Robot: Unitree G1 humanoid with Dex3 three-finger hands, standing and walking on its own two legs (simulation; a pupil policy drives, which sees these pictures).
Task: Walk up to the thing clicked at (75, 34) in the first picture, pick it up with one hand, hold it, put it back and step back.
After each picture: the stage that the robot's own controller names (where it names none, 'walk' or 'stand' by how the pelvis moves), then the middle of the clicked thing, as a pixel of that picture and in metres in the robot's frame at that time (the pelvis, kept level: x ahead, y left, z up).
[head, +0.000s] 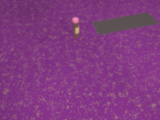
stand; (75, 28) +1.53 +0.06 -0.65
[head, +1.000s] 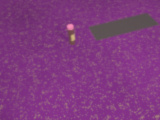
walk; (71, 35) +1.39 +0.21 -0.65
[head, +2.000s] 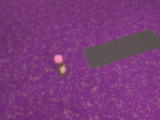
walk; (60, 66) +0.90 +0.28 -0.65
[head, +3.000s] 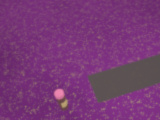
walk; (61, 100) +0.57 +0.23 -0.64
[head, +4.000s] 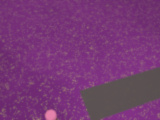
stand; out of the picture +0.41 +0.20 -0.63
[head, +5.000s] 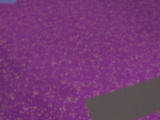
stand; out of the picture +0.36 +0.19 -0.65
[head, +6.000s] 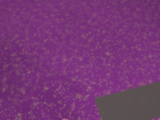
stand; out of the picture +0.36 +0.15 -0.65
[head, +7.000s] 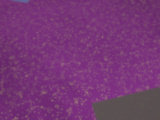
stand; out of the picture +0.35 +0.15 -0.66
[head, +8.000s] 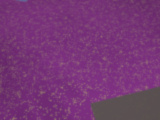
stand; out of the picture +0.34 +0.16 -0.66
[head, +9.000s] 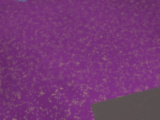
stand; out of the picture +0.33 +0.16 -0.66
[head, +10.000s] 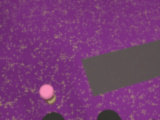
go down; (48, 95) +0.38 +0.16 -0.48
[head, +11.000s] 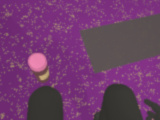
go down; (40, 70) +0.43 +0.18 -0.29
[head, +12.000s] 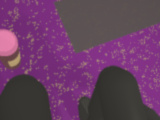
close in; (8, 53) +0.42 +0.21 -0.19
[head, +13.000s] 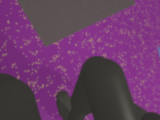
close; out of the picture +0.42 +0.23 -0.16
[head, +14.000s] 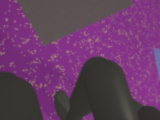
lift; out of the picture +0.41 +0.24 -0.16
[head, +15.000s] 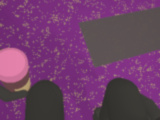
lift; (16, 79) +0.31 +0.22 -0.04
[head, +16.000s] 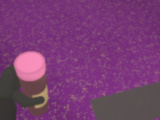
hold; (35, 88) +0.30 +0.16 +0.08
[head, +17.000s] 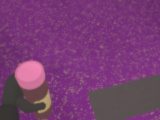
hold; (37, 94) +0.29 +0.16 +0.02
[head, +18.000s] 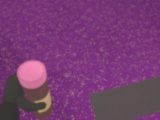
hold; (38, 94) +0.29 +0.16 +0.03
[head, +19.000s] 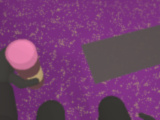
crouch; (29, 69) +0.37 +0.17 -0.04
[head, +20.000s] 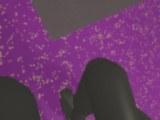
lower; out of the picture +0.41 +0.22 -0.18
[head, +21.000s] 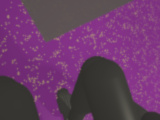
lower; out of the picture +0.41 +0.25 -0.16
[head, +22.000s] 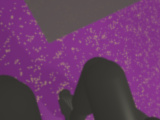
lower; out of the picture +0.40 +0.25 -0.17
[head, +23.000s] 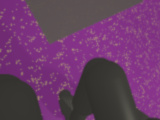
lower; out of the picture +0.40 +0.24 -0.16
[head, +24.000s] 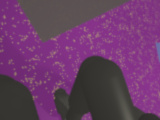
loosen; out of the picture +0.40 +0.23 -0.16
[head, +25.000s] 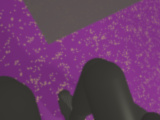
withdraw; out of the picture +0.42 +0.22 -0.17
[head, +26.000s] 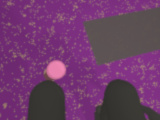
walk; (52, 72) +0.39 +0.13 -0.28
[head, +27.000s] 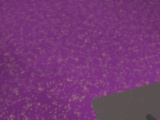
stand; out of the picture +0.32 +0.11 -0.59
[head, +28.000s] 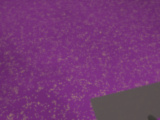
stand; out of the picture +0.32 +0.13 -0.60
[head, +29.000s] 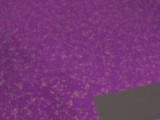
stand; out of the picture +0.32 +0.12 -0.62
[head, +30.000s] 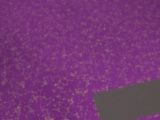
walk; out of the picture +0.34 +0.13 -0.65
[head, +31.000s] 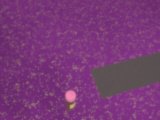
walk; (70, 101) +0.46 +0.04 -0.63
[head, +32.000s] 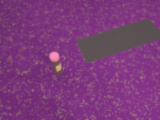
walk; (56, 64) +0.74 +0.22 -0.61
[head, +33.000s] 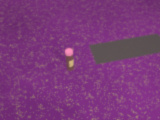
stand; (69, 60) +0.98 +0.14 -0.64
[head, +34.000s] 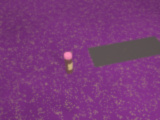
stand; (68, 63) +0.97 +0.13 -0.66
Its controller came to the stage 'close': yes
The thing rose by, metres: 0.68
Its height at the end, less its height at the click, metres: +0.00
